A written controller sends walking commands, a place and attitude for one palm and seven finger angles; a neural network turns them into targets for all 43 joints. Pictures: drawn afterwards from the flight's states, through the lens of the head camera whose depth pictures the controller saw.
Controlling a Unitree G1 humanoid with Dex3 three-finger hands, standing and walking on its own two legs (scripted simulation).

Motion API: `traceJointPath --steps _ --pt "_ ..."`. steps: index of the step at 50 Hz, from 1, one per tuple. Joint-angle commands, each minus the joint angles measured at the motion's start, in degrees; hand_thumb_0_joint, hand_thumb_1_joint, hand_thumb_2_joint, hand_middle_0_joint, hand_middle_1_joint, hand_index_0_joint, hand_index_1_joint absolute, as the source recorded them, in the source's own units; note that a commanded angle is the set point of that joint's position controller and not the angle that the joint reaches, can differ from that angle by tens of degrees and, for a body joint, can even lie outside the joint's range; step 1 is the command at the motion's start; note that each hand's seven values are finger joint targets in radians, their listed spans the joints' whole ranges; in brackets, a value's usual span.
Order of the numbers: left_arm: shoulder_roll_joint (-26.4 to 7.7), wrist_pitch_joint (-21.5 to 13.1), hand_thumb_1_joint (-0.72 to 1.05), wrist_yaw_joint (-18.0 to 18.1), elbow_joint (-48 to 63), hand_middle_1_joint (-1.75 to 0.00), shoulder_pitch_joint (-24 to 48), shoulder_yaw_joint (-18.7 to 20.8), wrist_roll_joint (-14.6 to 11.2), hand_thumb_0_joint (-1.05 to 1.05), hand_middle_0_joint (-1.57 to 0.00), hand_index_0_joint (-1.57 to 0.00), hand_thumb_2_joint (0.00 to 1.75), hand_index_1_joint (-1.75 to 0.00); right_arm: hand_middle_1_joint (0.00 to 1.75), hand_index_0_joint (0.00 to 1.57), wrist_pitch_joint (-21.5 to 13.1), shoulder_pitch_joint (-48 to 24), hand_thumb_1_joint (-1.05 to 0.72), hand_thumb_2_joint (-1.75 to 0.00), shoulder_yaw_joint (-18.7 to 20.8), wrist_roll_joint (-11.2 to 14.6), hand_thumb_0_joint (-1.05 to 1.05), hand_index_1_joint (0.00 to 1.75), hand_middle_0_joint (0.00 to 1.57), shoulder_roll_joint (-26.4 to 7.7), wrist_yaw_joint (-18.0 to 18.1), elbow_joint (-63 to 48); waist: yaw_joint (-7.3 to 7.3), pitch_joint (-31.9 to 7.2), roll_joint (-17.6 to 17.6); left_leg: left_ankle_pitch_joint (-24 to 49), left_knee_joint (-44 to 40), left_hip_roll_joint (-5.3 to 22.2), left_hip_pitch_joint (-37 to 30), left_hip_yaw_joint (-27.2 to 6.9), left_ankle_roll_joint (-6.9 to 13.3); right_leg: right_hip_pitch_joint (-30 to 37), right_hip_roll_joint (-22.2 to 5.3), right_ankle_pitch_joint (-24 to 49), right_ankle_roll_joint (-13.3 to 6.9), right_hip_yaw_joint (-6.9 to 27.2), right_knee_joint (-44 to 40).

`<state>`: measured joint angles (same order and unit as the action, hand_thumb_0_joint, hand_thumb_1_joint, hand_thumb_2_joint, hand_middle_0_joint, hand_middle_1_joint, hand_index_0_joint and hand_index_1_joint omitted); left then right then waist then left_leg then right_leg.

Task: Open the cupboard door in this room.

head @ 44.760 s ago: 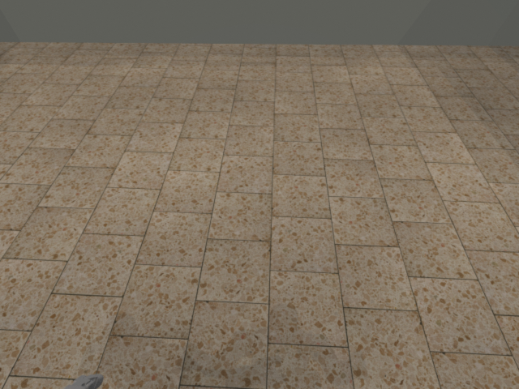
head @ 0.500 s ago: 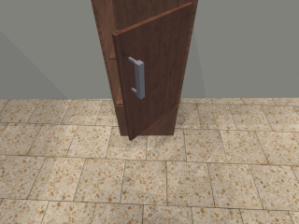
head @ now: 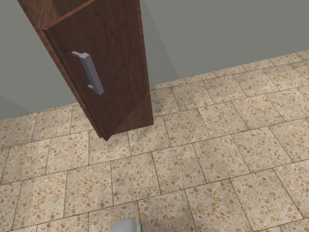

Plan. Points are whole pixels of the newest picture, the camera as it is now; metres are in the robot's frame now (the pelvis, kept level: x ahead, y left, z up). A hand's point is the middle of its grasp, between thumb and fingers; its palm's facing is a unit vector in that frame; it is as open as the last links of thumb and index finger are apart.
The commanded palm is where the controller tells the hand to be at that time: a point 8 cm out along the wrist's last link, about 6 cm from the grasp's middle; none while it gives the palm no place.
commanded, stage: walk to a spot facing it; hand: left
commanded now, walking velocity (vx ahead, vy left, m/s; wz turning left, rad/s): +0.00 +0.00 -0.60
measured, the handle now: (88, 73) +0.56 +0.27 +0.06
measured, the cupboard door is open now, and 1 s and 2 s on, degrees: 44 44 44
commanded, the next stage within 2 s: none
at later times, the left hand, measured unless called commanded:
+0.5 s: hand out of the picture +0.13 +0.20 -0.16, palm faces -0.19 -0.96 -0.20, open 7.4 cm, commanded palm none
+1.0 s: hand (129, 207) +0.20 +0.11 -0.16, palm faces -0.52 -0.83 -0.20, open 7.4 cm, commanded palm none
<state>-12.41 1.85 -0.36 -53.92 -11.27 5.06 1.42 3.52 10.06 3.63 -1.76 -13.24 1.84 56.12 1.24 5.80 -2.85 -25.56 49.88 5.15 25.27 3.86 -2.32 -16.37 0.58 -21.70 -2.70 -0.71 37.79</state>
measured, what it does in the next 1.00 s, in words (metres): steps on the spot, turning right: left foot, then right foot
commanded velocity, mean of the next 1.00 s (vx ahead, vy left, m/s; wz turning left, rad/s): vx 0.05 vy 0.00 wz -0.60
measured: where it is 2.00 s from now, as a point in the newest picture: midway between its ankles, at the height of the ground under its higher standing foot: (219, 226)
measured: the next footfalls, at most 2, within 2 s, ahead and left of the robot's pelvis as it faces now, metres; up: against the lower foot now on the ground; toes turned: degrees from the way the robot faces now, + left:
left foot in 0.36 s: +0.08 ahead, +0.13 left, +0.00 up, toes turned -11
right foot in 0.68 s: +0.01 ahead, -0.13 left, +0.00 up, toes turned -28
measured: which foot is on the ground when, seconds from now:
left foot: up 0.00-0.34, down 0.36-0.68, up 0.70-1.00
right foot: down 0.00-0.34, up 0.36-0.66, down 0.68-1.00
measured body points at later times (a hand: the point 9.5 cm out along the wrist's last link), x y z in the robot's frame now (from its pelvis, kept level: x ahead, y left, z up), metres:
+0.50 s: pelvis +0.02 +0.02 +0.01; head +0.07 +0.02 +0.46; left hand +0.14 +0.25 -0.14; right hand +0.06 -0.24 -0.12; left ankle +0.04 +0.14 -0.72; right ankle -0.05 -0.09 -0.65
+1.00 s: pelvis +0.03 -0.01 +0.01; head +0.07 -0.03 +0.46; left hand +0.23 +0.16 -0.14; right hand -0.05 -0.27 -0.13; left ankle +0.09 +0.09 -0.71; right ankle -0.03 -0.11 -0.72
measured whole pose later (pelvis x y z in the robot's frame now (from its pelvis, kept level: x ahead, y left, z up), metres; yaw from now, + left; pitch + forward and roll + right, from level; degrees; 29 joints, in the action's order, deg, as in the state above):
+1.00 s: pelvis +0.03 -0.01 +0.01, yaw -34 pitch +1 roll +0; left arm -12.1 2.4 -0.9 -52.4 -11.3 4.0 1.4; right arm 1.8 12.0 2.9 -1.2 -12.8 0.9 51.4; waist 0.1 4.1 1.3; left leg -23.6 40.0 1.8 19.6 2.7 -3.1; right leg -16.6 3.0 -16.0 -1.3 5.6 31.6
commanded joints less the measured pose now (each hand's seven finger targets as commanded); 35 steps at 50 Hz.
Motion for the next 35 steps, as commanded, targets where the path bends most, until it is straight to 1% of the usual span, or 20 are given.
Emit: traceJointPath --steps 1,3,5,8,12,15,16,17,18,19,21,23,25,28,29,31,32,33,34,35 --pt "-9.96 -1.11 0.90 1.80 2.85 -0.30 -2.74 1.88 0.11 0.00 -0.20 -0.20 0.90 -0.30 0.30 0.20 -1.95 -3.50 -0.90 -0.90 1.30 0.60 0.00 0.30 0.20 -3.85 0.00 -6.78 0.07 -4.91 12.81 0.34 15.12 -1.00 10.30 -4.77 -0.69 9.88 -14.40 34.15 -9.00 19.70 -14.96" --pt "-9.88 -1.27 0.90 2.03 2.76 -0.30 -3.80 1.89 0.08 0.00 -0.20 -0.20 0.90 -0.30 0.30 0.20 -1.91 -3.59 -0.90 -0.90 1.11 0.85 0.00 0.30 0.20 -2.96 0.09 -6.65 0.47 -7.40 9.73 0.66 11.75 -1.77 7.83 -3.77 -1.08 12.74 -13.34 41.55 -8.69 17.97 -12.95" --pt "-10.35 -1.18 0.90 1.97 2.68 -0.30 -5.21 2.01 0.06 0.00 -0.20 -0.20 0.90 -0.30 0.30 0.20 -1.57 -4.72 -0.90 -0.90 1.03 0.99 0.00 0.30 0.20 -2.76 0.18 -7.42 0.90 -6.60 9.19 0.90 10.00 -2.67 6.81 -3.98 -1.11 11.68 -13.13 40.72 -9.05 19.85 -13.68" --pt "-10.80 -0.99 0.90 1.91 2.91 -0.30 -5.27 2.18 0.27 0.00 -0.20 -0.20 0.90 -0.30 0.30 0.20 -1.77 -5.51 -0.90 -0.90 1.02 1.21 0.00 0.30 0.20 -2.75 0.22 -8.40 1.01 -6.21 10.69 0.47 5.29 -3.53 5.42 -4.21 -0.96 11.63 -12.41 38.59 -9.26 21.81 -14.17" --pt "-10.93 -0.87 0.90 1.89 3.15 -0.30 -5.21 2.63 0.38 0.00 -0.20 -0.20 0.90 -0.30 0.30 0.20 -2.53 -5.49 -0.90 -0.90 0.93 1.61 0.00 0.30 0.20 -2.68 0.51 -9.35 1.14 -7.60 11.23 0.10 -4.46 -4.72 1.00 -4.28 -0.43 12.09 -11.69 42.74 -8.95 24.74 -12.10" --pt "-10.38 -0.49 0.90 1.65 4.11 -0.30 -2.15 2.39 -0.25 0.00 -0.20 -0.20 0.90 -0.30 0.30 0.20 -3.15 0.18 -0.90 -0.90 0.73 1.76 0.00 0.30 0.20 -3.31 1.02 -8.07 -2.07 -9.00 10.23 8.99 -20.34 -4.80 -10.78 -4.44 0.26 5.84 -8.20 40.32 -5.11 23.53 -8.26" --pt "-8.28 -0.36 0.90 1.56 4.76 -0.30 -1.32 1.99 -0.59 0.00 -0.20 -0.20 0.90 -0.30 0.30 0.20 -3.74 3.23 -0.90 -0.90 0.99 1.45 0.00 0.30 0.20 -5.67 1.26 -7.12 -3.41 -10.32 4.63 15.41 -27.91 0.60 -21.05 -8.52 1.85 -2.76 -4.10 29.63 -2.14 20.24 -4.71" --pt "-5.18 -0.40 0.90 0.89 5.73 -0.30 -3.42 1.24 -0.93 0.00 -0.20 -0.20 0.90 -0.30 0.30 0.20 -4.18 4.40 -0.90 -0.90 2.04 0.72 0.00 0.30 0.20 -10.87 1.34 -7.46 -2.81 -12.50 -10.52 26.85 -29.99 14.78 -29.78 -22.36 7.31 -13.78 3.35 3.04 1.75 11.66 4.63" --pt "-5.32 -0.70 0.90 0.43 7.04 -0.30 -2.58 1.02 -0.40 0.00 -0.20 -0.20 0.90 -0.30 0.30 0.20 -3.76 6.34 -0.90 -0.90 1.98 0.31 0.00 0.30 0.20 -12.99 1.55 -8.02 -3.23 -10.45 -13.58 34.61 -31.24 24.24 -25.82 -27.90 14.03 -16.99 3.04 -15.98 4.07 4.33 18.19" --pt "-6.67 -0.28 0.90 0.07 6.60 -0.30 0.12 1.25 0.35 0.00 -0.20 -0.20 0.90 -0.30 0.30 0.20 -3.90 6.33 -0.90 -0.90 1.33 -0.15 0.00 0.30 0.20 -11.05 1.75 -7.67 -3.91 -8.03 -8.12 36.68 -31.68 21.93 -21.15 -25.48 14.39 -17.25 1.34 -13.29 4.83 5.70 26.19" --pt "-5.89 -0.07 0.90 -0.76 6.09 -0.30 0.21 1.65 0.02 0.00 -0.20 -0.20 0.90 -0.30 0.30 0.20 -3.98 2.10 -0.90 -0.90 0.49 -0.25 0.00 0.30 0.20 -8.50 1.65 -9.03 -1.07 -5.44 -9.54 40.68 -29.63 15.81 -17.45 -14.63 12.20 -17.00 -1.10 -7.89 5.70 4.21 31.61" --pt "-4.68 0.49 0.90 -1.47 6.35 -0.30 0.44 1.11 -0.27 0.00 -0.20 -0.20 0.90 -0.30 0.30 0.20 -3.95 0.62 -0.90 -0.90 0.51 -0.25 0.00 0.30 0.20 -7.86 1.47 -9.58 -0.63 -6.25 -8.05 41.08 -28.45 12.64 -17.97 -7.17 10.54 -15.14 -2.03 -5.82 5.93 1.35 26.97" --pt "-3.66 0.68 0.90 -1.81 6.85 -0.30 1.48 0.63 -0.21 0.00 -0.20 -0.20 0.90 -0.30 0.30 0.20 -3.90 2.40 -0.90 -0.90 0.92 -0.25 0.00 0.30 0.20 -8.59 1.33 -8.59 -1.42 -7.11 -8.80 39.27 -27.74 11.68 -18.27 -3.33 9.57 -11.61 -2.12 -4.75 5.83 -1.40 18.17" --pt "-3.25 0.21 0.90 -1.97 7.21 -0.30 3.21 0.28 -0.19 0.00 -0.20 -0.20 0.90 -0.30 0.30 0.20 -3.62 5.02 -0.90 -0.90 1.66 -0.24 0.00 0.30 0.20 -9.99 0.92 -7.54 -3.08 -7.09 -8.47 38.16 -25.99 12.92 -18.29 -2.10 9.24 -7.14 -0.78 -3.76 4.78 -4.27 8.25" --pt "-3.35 0.05 0.90 -1.95 7.27 -0.30 3.12 0.27 -0.22 0.00 -0.20 -0.20 0.90 -0.30 0.30 0.20 -3.49 5.15 -0.90 -0.90 1.80 -0.25 0.00 0.30 0.20 -10.44 0.78 -7.41 -2.91 -6.78 -9.16 37.66 -25.01 13.37 -17.99 -1.95 8.88 -5.57 -0.59 -3.50 4.32 -4.71 5.32" --pt "-4.42 -0.37 0.90 -1.80 6.28 -0.30 -0.26 0.63 -0.21 0.00 -0.20 -0.20 0.90 -0.30 0.30 0.20 -3.25 3.95 -0.90 -0.90 2.11 0.04 0.00 0.30 0.20 -10.78 0.50 -7.67 -0.82 -8.02 -8.20 34.85 -19.70 12.48 -16.11 0.30 6.22 1.36 -0.14 4.62 3.28 -5.42 -4.42" --pt "-6.70 -0.85 0.90 -1.50 5.26 -0.30 -3.65 0.97 -0.08 0.00 -0.20 -0.20 0.90 -0.30 0.30 0.20 -3.16 3.78 -0.90 -0.90 2.12 0.47 0.00 0.30 0.20 -10.32 0.09 -7.97 0.90 -9.78 -3.71 30.36 -13.28 10.67 -11.67 2.30 3.70 9.83 -1.30 12.98 2.15 -3.76 -11.55" --pt "-13.19 -1.46 0.90 -0.60 4.44 -0.30 -6.78 2.29 0.52 0.00 -0.20 -0.20 0.90 -0.30 0.30 0.20 -2.95 3.79 -0.90 -0.90 1.45 1.14 0.00 0.30 0.20 -6.46 -0.25 -9.42 2.37 -11.67 13.54 10.93 -0.35 3.93 1.23 7.84 -0.32 19.83 -14.76 28.13 -2.82 14.35 -16.62" --pt "-17.08 -1.30 0.90 0.27 3.64 -0.30 -9.63 2.85 -0.17 0.00 -0.20 -0.20 0.90 -0.30 0.30 0.20 -2.39 -0.68 -0.90 -0.90 0.73 1.31 0.00 0.30 0.20 -5.17 -0.14 -11.87 5.09 -10.41 20.39 -13.66 10.85 -1.16 8.02 3.02 -1.49 17.00 -24.24 40.83 -9.58 25.10 -17.76" --pt "-16.18 -0.98 0.90 0.95 3.72 -0.30 -8.67 2.71 -0.09 0.00 -0.20 -0.20 0.90 -0.30 0.30 0.20 -1.86 -1.53 -0.90 -0.90 0.75 1.21 0.00 0.30 0.20 -5.35 0.18 -11.35 4.81 -9.54 17.04 -11.34 16.21 -0.22 9.82 -3.23 -0.71 14.68 -21.85 31.15 -11.34 24.16 -17.36"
